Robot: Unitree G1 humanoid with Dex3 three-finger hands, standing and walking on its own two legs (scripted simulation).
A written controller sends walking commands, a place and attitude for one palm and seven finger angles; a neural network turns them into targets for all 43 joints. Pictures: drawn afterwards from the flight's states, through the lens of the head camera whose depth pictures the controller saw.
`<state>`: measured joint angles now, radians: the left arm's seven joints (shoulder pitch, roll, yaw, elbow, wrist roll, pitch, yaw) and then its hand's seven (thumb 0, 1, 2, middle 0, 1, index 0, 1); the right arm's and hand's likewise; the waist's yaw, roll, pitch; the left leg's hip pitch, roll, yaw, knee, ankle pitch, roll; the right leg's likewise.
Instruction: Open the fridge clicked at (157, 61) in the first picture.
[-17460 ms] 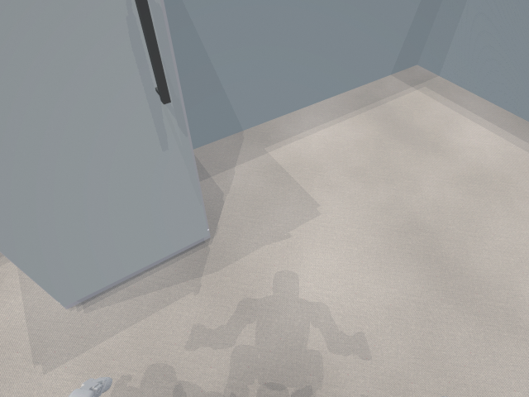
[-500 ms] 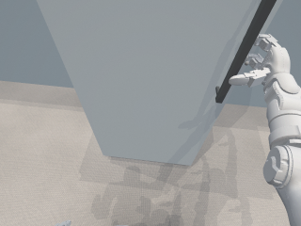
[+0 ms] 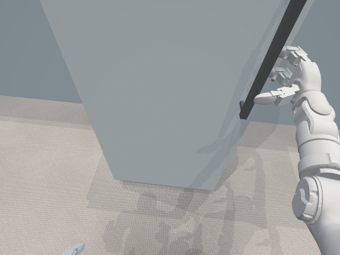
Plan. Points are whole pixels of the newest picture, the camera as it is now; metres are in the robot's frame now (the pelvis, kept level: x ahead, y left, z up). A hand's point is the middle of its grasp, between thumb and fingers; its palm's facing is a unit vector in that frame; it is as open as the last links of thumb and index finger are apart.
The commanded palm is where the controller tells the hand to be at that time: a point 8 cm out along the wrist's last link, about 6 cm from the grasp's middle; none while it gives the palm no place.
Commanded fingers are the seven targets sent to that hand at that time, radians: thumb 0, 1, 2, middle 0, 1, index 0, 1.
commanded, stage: slide the fingers in behind the handle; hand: right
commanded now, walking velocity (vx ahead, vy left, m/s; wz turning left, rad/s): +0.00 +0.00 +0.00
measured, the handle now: (262, 66) +0.53 -0.14 +0.18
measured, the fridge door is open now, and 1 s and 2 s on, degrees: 0 0 0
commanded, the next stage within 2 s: grip the handle and tug to test in 1.38 s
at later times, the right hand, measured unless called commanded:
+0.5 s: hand (264, 76) +0.49 -0.14 +0.19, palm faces -0.03 +1.00 +0.00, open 13.9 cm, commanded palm +0.46 -0.19 +0.19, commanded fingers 0.00 0.50 -0.30 0.30 1.20 0.30 1.20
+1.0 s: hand (254, 76) +0.48 -0.11 +0.19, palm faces +0.00 +1.00 -0.02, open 14.1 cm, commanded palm +0.45 -0.16 +0.19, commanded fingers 0.00 0.50 -0.30 0.30 1.20 0.30 1.20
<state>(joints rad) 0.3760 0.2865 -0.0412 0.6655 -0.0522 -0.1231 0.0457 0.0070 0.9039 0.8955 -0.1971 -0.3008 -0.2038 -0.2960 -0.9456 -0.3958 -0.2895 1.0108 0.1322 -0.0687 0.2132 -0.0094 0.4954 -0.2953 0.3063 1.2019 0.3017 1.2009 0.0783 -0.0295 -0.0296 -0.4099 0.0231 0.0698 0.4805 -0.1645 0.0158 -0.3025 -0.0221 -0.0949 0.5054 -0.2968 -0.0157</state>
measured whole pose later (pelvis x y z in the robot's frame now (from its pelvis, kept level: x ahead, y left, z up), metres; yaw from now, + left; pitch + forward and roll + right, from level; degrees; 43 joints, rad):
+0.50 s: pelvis +0.01 +0.00 +0.00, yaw +0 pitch +6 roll +0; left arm 0.36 0.27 -0.04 0.67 -0.05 -0.10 0.04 0.01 0.90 0.90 -0.20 -0.30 -0.20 -0.30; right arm -0.97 -0.35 -0.26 1.01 0.12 -0.04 0.17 -0.01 0.50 -0.30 0.32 1.21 0.32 1.21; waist 0.07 -0.03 -0.03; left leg -0.40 0.02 0.08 0.48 -0.18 0.02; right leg -0.29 -0.02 -0.09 0.50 -0.30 -0.01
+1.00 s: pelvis +0.01 +0.00 +0.00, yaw +0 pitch +4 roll +0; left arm 0.34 0.26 -0.04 0.68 -0.04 -0.11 0.04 0.01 0.90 0.90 -0.20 -0.30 -0.20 -0.30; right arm -0.95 -0.28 -0.22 0.96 0.12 -0.03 0.07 -0.01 0.49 -0.30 0.30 1.20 0.26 1.20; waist 0.06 -0.04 -0.03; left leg -0.38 0.02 0.08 0.47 -0.17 0.02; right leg -0.26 -0.02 -0.09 0.48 -0.29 -0.01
